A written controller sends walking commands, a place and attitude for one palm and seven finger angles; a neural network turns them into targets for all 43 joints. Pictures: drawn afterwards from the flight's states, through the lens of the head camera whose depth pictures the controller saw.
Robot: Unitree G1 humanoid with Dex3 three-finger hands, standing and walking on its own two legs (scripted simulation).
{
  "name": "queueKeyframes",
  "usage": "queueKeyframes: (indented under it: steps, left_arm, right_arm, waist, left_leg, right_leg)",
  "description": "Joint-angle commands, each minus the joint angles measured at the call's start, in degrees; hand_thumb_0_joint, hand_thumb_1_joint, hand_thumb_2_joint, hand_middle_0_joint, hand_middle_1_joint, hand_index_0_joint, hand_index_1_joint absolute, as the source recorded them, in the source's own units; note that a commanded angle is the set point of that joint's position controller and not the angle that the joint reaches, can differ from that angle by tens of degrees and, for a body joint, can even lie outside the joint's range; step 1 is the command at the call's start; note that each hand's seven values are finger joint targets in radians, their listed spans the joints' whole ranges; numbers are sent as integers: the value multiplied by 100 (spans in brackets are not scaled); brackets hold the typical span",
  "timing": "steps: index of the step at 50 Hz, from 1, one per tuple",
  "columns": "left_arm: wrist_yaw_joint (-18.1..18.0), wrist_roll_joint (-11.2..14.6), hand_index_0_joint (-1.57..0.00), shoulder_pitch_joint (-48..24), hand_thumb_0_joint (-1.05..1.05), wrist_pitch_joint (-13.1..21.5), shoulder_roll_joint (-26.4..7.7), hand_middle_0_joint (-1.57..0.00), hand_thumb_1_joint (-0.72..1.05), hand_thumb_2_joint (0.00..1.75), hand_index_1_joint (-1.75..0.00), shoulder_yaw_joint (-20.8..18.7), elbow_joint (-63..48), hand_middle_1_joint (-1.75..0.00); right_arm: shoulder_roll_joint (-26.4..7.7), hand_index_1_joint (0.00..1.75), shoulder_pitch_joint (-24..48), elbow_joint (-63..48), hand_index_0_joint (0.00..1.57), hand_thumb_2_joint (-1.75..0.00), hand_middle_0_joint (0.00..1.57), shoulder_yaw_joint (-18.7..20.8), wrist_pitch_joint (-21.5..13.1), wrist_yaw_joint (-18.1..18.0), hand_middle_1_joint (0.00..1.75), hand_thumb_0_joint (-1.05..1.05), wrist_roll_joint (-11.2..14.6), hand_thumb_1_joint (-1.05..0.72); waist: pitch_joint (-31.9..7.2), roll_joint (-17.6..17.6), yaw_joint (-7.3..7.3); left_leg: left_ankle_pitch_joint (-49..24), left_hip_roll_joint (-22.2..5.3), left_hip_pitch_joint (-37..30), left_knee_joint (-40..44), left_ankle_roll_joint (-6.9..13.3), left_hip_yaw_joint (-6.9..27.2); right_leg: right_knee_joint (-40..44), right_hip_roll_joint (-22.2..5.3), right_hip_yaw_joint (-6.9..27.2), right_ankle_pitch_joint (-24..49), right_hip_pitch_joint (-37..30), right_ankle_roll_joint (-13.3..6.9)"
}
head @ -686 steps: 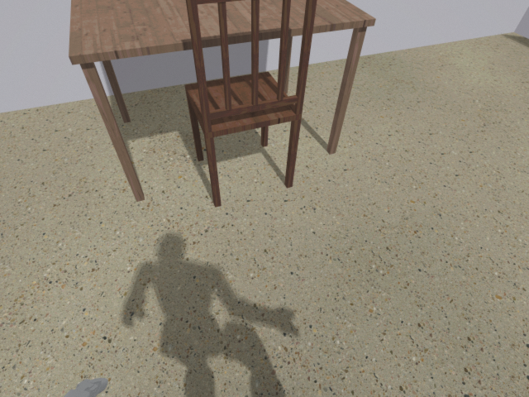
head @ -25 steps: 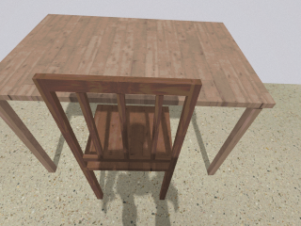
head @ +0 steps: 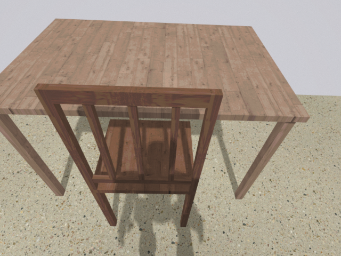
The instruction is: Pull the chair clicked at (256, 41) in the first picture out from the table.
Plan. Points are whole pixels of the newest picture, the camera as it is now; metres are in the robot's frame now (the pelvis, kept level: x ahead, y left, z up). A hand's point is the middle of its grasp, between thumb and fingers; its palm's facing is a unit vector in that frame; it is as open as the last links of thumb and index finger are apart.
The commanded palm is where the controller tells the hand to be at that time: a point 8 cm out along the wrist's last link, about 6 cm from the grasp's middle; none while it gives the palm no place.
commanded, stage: look again from close up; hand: left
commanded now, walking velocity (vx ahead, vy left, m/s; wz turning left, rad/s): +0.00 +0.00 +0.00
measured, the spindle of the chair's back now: (138, 148) +0.43 +0.14 -0.05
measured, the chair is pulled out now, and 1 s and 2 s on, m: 0.00 0.00 0.00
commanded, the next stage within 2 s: none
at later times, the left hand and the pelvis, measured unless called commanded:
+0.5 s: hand out of the picture -0.03 +0.14 -0.18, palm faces +0.05 -0.99 -0.16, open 7.4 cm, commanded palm none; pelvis +0.00 -0.02 +0.00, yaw +0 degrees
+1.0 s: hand out of the picture -0.03 +0.12 -0.18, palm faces +0.06 -0.99 -0.16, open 7.4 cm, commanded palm none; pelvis +0.01 -0.03 +0.00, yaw +0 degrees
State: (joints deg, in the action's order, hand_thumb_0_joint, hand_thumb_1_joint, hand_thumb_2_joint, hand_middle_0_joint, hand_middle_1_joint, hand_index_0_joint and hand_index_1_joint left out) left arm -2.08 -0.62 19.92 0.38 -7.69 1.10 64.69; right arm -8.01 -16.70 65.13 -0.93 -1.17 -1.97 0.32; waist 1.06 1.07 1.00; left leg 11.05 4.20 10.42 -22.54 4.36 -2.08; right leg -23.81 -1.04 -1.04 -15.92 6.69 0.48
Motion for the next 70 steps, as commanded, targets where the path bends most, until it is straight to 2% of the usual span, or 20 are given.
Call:
queueKeyframes:
  steps: [1,7,9,13,14,21,29,33,34,38,39,47,50,52,55,58,59,63,64,70]
  left_arm:
    - [-60,-12,-20,504,0,42,-450,-20,90,90,-30,-95,-74,-30]
    - [-61,-8,-20,500,0,53,-439,-20,90,90,-30,-102,-78,-30]
    - [-56,-3,-20,484,0,48,-447,-20,90,90,-30,-98,-90,-30]
    - [-63,-4,-20,500,0,54,-419,-20,90,90,-30,-102,-83,-30]
    - [-58,-3,-20,490,0,49,-419,-20,90,90,-30,-101,-85,-30]
    - [-68,1,-20,521,0,71,-415,-20,90,90,-30,-113,-104,-30]
    - [-58,8,-20,513,0,67,-397,-20,90,90,-30,-93,-101,-30]
    - [-64,9,-20,521,0,88,-401,-20,90,90,-30,-105,-104,-30]
    - [-58,13,-20,520,0,86,-402,-20,90,90,-30,-99,-103,-30]
    - [-61,14,-20,513,0,89,-394,-20,90,90,-30,-100,-102,-30]
    - [-56,22,-20,518,0,80,-389,-20,90,90,-30,-94,-105,-30]
    - [-63,20,-20,557,0,98,-388,-20,90,90,-30,-95,-93,-30]
    - [-65,19,-20,565,0,96,-389,-20,90,90,-30,-91,-103,-30]
    - [-67,21,-20,553,0,101,-393,-20,90,90,-30,-96,-92,-30]
    - [-66,20,-20,552,0,87,-375,-20,90,90,-30,-94,-105,-30]
    - [-67,22,-20,578,0,102,-381,-20,90,90,-30,-101,-100,-30]
    - [-59,28,-20,541,0,97,-406,-20,90,90,-30,-96,-108,-30]
    - [-63,29,-20,556,0,98,-393,-20,90,90,-30,-104,-102,-30]
    - [-59,33,-20,558,0,94,-400,-20,90,90,-30,-92,-113,-30]
    - [-61,32,-20,579,0,98,-395,-20,90,90,-30,-102,-120,-30]
  right_arm:
    - [-557,30,-288,-158,20,-90,20,100,-64,-16,30,0,-18,-90]
    - [-535,30,-351,-144,20,-90,20,98,-77,-22,30,0,-20,-90]
    - [-512,30,-336,-130,20,-90,20,90,-65,-23,30,0,-9,-90]
    - [-504,30,-374,-116,20,-90,20,90,-67,-24,30,0,-21,-90]
    - [-481,30,-351,-110,20,-90,20,93,-58,-25,30,0,-14,-90]
    - [-466,30,-407,-97,20,-90,20,84,-84,-31,30,0,-19,-90]
    - [-422,30,-381,-84,20,-90,20,78,-48,-35,30,0,-10,-90]
    - [-437,30,-445,-84,20,-90,20,72,-73,-38,30,0,-20,-90]
    - [-420,30,-395,-83,20,-90,20,71,-66,-41,30,0,-10,-90]
    - [-433,30,-429,-81,20,-90,20,69,-60,-43,30,0,-21,-90]
    - [-412,30,-372,-73,20,-90,20,62,-53,-44,30,0,-14,-90]
    - [-435,30,-429,-79,20,-90,20,61,-71,-55,30,0,-17,-90]
    - [-424,30,-389,-60,20,-90,20,56,-61,-55,30,0,-15,-90]
    - [-420,30,-436,-53,20,-90,20,60,-66,-58,30,0,-19,-90]
    - [-418,30,-394,-58,20,-90,20,56,-54,-59,30,0,-18,-90]
    - [-408,30,-442,-53,20,-90,20,56,-65,-63,30,0,-23,-90]
    - [-403,30,-414,-44,20,-90,20,43,-62,-63,30,0,-12,-90]
    - [-406,30,-459,-40,20,-90,20,43,-66,-66,30,0,-21,-90]
    - [-393,30,-400,-44,20,-90,20,43,-55,-63,30,0,-14,-90]
    - [-395,30,-430,-37,20,-90,20,45,-65,-66,30,0,-21,-90]
  waist:
    - [439,-76,-33]
    - [322,-101,-39]
    - [466,-88,-31]
    - [379,-79,-45]
    - [528,-94,-28]
    - [274,-78,-42]
    - [586,-74,-32]
    - [287,-24,-48]
    - [423,-25,-27]
    - [364,-43,-57]
    - [536,-131,-27]
    - [251,-76,-51]
    - [429,-38,-36]
    - [312,-13,-54]
    - [547,-67,-39]
    - [338,-69,-52]
    - [482,-52,-37]
    - [380,-93,-48]
    - [537,-76,-25]
    - [422,-109,-37]
  left_leg:
    - [-299,-880,-80,510,-108,880]
    - [-476,-885,-125,450,-110,865]
    - [-345,-882,-16,478,-103,861]
    - [-371,-893,-102,458,-115,864]
    - [-238,-886,3,500,-109,852]
    - [-634,-883,-134,351,-119,803]
    - [-334,-860,23,401,-129,791]
    - [-641,-874,-136,302,-134,776]
    - [-603,-866,-44,299,-132,743]
    - [-614,-846,-79,273,-156,766]
    - [-540,-845,2,308,-144,756]
    - [-818,-869,-194,213,-139,773]
    - [-768,-861,-78,217,-148,747]
    - [-824,-870,-165,211,-149,761]
    - [-691,-855,-30,247,-155,752]
    - [-809,-872,-169,211,-147,745]
    - [-770,-868,-55,230,-143,743]
    - [-786,-863,-122,221,-151,761]
    - [-701,-857,-34,235,-148,736]
    - [-772,-851,-73,194,-157,741]
  right_leg:
    - [441,-472,393,459,559,-218]
    - [409,-466,392,579,494,-225]
    - [460,-442,396,471,524,-232]
    - [423,-446,410,507,541,-240]
    - [467,-427,405,414,577,-240]
    - [418,-465,428,708,455,-250]
    - [543,-422,464,467,584,-269]
    - [466,-448,467,738,439,-271]
    - [523,-447,450,719,454,-271]
    - [492,-455,458,717,449,-287]
    - [544,-440,442,631,510,-286]
    - [495,-456,450,914,385,-285]
    - [546,-459,453,903,412,-273]
    - [510,-456,441,953,365,-283]
    - [564,-437,456,808,452,-283]
    - [546,-445,459,950,363,-288]
    - [581,-424,444,916,368,-281]
    - [555,-438,446,908,342,-288]
    - [611,-420,437,832,397,-286]
    - [591,-446,443,921,341,-291]
